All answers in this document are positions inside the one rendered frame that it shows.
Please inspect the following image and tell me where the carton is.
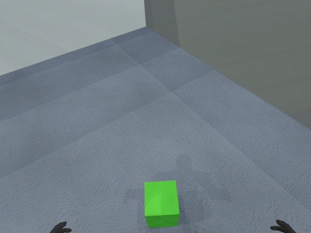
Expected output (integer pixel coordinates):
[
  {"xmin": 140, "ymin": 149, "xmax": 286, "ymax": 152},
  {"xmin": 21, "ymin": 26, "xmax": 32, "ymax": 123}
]
[{"xmin": 144, "ymin": 180, "xmax": 179, "ymax": 228}]

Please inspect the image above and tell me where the left robot hand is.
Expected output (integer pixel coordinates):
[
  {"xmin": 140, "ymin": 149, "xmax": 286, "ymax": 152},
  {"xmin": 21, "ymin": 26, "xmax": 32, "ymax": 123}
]
[{"xmin": 50, "ymin": 221, "xmax": 71, "ymax": 233}]

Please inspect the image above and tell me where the right robot hand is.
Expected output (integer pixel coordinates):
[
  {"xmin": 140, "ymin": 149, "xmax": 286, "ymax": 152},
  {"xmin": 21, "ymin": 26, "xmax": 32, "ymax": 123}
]
[{"xmin": 270, "ymin": 219, "xmax": 296, "ymax": 233}]

